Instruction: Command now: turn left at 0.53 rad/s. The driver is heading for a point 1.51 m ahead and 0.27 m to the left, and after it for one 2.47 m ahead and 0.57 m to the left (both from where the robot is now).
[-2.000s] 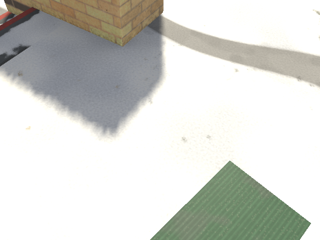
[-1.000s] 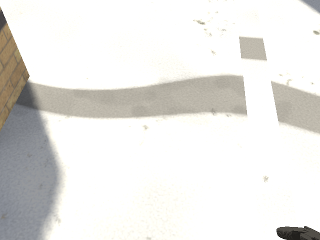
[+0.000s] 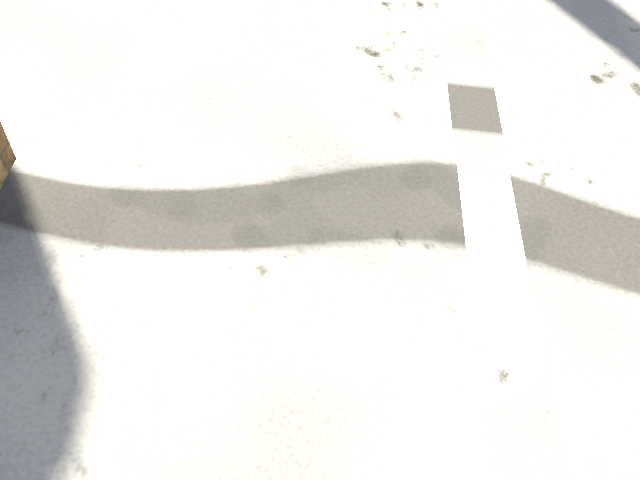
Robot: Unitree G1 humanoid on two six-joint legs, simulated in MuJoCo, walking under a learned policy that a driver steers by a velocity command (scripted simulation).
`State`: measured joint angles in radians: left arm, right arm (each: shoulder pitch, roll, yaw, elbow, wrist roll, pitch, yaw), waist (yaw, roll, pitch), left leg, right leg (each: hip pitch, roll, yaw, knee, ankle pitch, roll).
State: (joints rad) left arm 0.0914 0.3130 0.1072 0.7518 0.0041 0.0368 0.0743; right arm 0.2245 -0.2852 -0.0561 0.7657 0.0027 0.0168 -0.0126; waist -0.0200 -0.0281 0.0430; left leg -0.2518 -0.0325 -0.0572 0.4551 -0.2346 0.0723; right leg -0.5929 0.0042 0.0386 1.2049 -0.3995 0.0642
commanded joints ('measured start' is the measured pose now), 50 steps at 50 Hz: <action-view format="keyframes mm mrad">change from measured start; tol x32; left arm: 1 -34 53 9 -72 -4 -23 5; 50 -152 9 -58 -137 -23 -141 -116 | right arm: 1 -4 -167 -39 -76 4 -11 -16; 50 232 -121 -18 -35 2 -85 1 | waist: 1 1 138 -132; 17 51 195 -136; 20 13 -235 -160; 50 -66 125 70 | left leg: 1 234 242 -276 -107 465 135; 17 72 135 -463 -11 359 83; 20 -308 -82 -140 552 -466 -103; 24 -308 -19 -80 746 -237 -160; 35 261 2 102 -117 7 -38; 37 516 312 -311 -119 64 24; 39 328 420 -584 -308 -482 232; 50 205 209 -79 -346 233 110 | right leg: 1 -134 -6 44 -3 46 14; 15 175 51 47 -556 44 1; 19 554 -318 412 -868 602 -253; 33 311 -241 148 -932 -15 -266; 37 -140 -56 -84 -232 -241 -84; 50 -153 -73 -65 -500 487 -42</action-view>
